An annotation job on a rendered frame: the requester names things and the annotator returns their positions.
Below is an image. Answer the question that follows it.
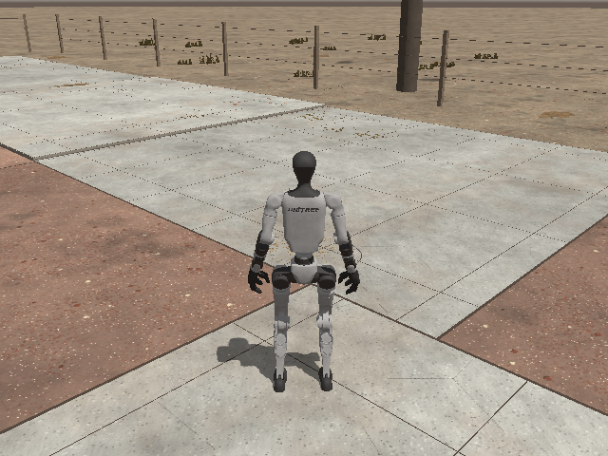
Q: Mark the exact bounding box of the robot right forearm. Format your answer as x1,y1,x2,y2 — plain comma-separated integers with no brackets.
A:
339,231,357,273

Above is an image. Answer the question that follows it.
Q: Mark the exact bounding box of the robot right upper arm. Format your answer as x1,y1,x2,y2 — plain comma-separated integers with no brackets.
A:
324,192,349,245

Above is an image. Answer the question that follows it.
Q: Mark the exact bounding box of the robot left hand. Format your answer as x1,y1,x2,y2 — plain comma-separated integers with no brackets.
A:
248,268,270,294

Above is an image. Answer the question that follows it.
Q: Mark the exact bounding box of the robot head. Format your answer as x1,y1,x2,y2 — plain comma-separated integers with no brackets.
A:
288,151,320,198

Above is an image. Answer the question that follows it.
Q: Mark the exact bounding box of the robot left thigh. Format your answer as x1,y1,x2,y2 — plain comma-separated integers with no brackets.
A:
272,265,291,333

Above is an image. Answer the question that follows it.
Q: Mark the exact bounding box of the robot left upper arm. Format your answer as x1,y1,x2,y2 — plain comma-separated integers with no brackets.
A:
259,192,284,245

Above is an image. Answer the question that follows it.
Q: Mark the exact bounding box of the robot left forearm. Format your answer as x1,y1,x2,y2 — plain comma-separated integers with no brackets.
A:
250,230,269,273

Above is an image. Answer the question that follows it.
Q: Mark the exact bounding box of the robot right hand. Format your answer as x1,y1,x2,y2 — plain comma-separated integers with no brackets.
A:
338,270,360,295

